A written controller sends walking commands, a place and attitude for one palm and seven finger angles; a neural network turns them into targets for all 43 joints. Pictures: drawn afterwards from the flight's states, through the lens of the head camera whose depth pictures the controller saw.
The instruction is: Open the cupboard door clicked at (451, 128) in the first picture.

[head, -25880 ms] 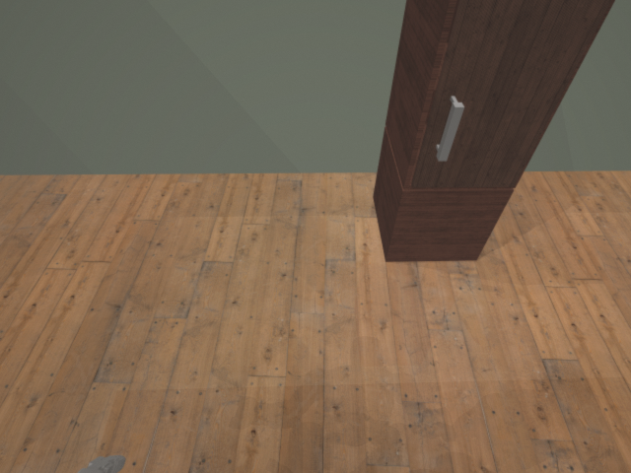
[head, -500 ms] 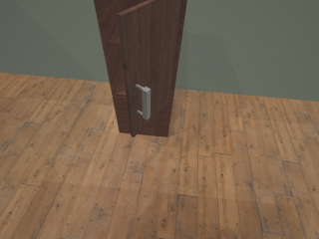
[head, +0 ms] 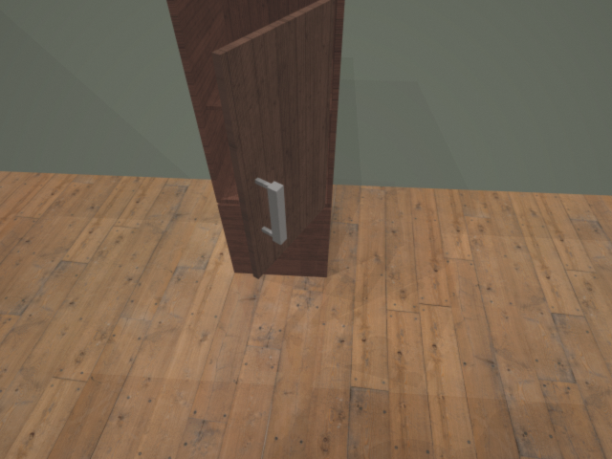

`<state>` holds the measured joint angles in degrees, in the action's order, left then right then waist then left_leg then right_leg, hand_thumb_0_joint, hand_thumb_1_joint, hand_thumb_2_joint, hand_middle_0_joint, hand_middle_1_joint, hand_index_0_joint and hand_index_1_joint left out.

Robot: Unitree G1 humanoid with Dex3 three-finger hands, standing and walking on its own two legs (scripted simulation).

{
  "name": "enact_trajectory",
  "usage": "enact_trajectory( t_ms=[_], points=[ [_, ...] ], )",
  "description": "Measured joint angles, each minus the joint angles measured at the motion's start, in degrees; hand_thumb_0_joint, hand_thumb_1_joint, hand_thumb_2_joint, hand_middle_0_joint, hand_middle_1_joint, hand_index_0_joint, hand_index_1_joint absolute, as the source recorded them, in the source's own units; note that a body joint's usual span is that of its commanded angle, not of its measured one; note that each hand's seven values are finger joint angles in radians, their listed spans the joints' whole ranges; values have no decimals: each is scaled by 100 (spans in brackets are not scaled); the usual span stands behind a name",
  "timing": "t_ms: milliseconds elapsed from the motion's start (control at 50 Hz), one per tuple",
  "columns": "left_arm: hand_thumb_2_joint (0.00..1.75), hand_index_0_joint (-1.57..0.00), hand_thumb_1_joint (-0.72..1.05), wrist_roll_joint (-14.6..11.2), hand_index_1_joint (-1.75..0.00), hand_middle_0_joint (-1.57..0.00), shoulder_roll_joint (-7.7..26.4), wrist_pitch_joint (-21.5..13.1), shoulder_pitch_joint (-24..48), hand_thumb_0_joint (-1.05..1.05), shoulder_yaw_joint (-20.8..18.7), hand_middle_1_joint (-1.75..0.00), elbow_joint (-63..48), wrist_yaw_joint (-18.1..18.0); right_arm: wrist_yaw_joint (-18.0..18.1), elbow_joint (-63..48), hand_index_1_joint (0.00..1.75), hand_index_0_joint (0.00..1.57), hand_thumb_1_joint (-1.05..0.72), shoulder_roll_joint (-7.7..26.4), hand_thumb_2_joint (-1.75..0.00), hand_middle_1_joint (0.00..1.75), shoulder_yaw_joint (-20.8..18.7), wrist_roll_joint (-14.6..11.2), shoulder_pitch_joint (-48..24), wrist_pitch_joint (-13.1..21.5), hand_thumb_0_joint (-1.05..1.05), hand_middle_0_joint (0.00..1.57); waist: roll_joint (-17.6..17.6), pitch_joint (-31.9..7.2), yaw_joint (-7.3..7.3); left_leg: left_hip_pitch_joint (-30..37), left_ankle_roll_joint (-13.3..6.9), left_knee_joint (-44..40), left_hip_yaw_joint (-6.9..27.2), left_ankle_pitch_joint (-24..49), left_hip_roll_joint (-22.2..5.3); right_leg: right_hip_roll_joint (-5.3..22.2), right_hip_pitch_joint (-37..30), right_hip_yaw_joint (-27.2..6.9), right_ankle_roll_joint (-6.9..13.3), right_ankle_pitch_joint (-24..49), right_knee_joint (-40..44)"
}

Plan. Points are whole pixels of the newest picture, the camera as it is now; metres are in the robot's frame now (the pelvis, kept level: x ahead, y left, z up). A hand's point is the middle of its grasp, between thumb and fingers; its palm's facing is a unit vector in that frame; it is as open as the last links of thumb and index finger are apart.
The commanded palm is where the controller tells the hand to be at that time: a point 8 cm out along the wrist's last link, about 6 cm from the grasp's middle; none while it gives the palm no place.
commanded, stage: let the arm hang, fingers relaxed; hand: left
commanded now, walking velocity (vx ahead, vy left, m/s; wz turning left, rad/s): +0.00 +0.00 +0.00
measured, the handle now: (270, 211) +0.64 +0.12 -0.11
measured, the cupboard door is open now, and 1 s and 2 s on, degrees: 60 60 60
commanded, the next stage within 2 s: look to check the result in 0.16 s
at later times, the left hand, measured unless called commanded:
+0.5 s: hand out of the picture -0.02 +0.15 -0.17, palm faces +0.06 -0.98 -0.19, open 7.4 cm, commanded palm none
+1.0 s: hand out of the picture +0.00 +0.15 -0.18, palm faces +0.05 -0.98 -0.19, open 7.4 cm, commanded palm none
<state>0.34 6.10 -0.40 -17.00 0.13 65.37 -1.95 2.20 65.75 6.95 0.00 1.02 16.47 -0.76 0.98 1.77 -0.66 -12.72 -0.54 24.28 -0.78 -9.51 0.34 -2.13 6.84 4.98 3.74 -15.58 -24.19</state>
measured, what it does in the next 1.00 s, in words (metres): stands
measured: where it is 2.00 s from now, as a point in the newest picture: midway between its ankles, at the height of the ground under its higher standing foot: outside the picture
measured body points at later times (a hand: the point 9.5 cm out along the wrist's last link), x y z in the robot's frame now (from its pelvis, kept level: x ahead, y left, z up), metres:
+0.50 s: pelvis +0.01 -0.01 +0.00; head +0.02 -0.02 +0.45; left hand -0.02 +0.20 -0.16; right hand -0.01 -0.22 -0.17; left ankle +0.04 +0.11 -0.74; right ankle -0.02 -0.07 -0.74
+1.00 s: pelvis +0.02 -0.02 +0.00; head +0.03 -0.03 +0.45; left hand +0.00 +0.20 -0.16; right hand +0.00 -0.23 -0.17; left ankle +0.04 +0.11 -0.74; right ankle -0.02 -0.07 -0.74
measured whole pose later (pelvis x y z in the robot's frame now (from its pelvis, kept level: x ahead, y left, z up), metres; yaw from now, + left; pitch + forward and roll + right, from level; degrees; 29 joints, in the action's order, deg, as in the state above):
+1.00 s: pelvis +0.02 -0.02 +0.00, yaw -1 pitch -2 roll +0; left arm 0.4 6.8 0.3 -17.9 -1.7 64.4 -2.2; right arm 3.1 65.3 7.0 -1.0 0.9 15.7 -1.4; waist 0.9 2.9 0.1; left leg -12.5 1.3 27.1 -1.1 -12.7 -2.0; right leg -4.4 5.6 4.3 5.3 -16.9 -24.0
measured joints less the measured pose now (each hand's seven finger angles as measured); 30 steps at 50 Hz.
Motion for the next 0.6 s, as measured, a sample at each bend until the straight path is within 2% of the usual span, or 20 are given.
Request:
enact_trajectory(
  t_ms=[600],
  points=[
    [90, -20, 90, -22, -30, -20, 59, -21, -168, 0, -64, -30, 28, -44, 44, 18, 30, 20, -91, -25, -90, 30, -28, -17, 31, 3, 0, 20, -6, 71, 22, 77, 133, 68, 78, -153, -106, -122, -168, 55, 113, -80, 109]
  ],
)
